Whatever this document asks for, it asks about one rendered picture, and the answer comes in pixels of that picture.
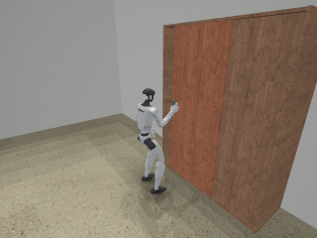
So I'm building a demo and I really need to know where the left robot hand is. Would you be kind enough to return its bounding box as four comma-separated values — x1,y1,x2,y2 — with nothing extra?
149,128,158,137

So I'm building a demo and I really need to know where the right robot hand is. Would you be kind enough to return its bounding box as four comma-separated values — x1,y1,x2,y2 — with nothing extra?
169,102,179,113

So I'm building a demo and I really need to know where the wardrobe door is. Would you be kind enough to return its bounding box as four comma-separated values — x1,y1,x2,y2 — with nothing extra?
212,12,306,226
170,20,235,197

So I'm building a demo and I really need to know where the left robot thigh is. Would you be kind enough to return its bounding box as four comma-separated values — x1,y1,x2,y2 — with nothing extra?
138,136,155,160

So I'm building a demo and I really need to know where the robot thigh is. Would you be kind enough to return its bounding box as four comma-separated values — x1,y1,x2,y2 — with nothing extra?
138,136,155,160
146,139,164,168

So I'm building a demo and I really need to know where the right robot upper arm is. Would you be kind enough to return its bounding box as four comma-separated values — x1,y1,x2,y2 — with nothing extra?
148,107,163,127

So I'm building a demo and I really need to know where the right robot thigh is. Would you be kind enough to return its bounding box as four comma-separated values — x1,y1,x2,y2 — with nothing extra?
146,139,164,168

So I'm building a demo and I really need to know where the right robot forearm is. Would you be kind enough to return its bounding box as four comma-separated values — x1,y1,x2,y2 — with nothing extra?
160,110,174,127

